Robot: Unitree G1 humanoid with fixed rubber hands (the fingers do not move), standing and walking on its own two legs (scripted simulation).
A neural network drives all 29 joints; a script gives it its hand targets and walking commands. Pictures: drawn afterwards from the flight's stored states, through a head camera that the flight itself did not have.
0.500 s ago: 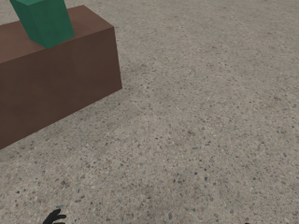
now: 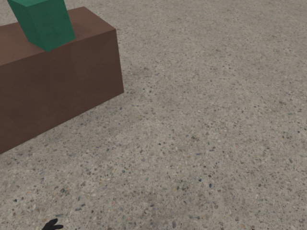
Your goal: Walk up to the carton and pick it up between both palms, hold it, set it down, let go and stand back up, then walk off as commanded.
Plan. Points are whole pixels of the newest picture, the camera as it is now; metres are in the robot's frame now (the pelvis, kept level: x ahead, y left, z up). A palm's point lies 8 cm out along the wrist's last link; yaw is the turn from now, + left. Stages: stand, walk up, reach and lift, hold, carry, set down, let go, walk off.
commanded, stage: stand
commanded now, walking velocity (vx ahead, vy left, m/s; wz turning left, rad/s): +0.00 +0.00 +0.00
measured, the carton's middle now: (44, 20) +1.19 +0.66 -0.03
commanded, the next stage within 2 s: walk up in 1.36 s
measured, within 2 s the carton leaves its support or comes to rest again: neither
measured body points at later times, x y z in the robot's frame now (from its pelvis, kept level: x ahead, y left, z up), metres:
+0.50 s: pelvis -0.01 +0.01 +0.00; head -0.01 +0.02 +0.45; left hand +0.09 +0.31 -0.13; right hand +0.06 -0.30 -0.12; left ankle -0.02 +0.15 -0.75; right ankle -0.01 -0.10 -0.75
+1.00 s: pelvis +0.00 +0.02 +0.00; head +0.00 +0.03 +0.45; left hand +0.09 +0.31 -0.13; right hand +0.06 -0.28 -0.12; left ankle -0.02 +0.15 -0.75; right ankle -0.01 -0.10 -0.75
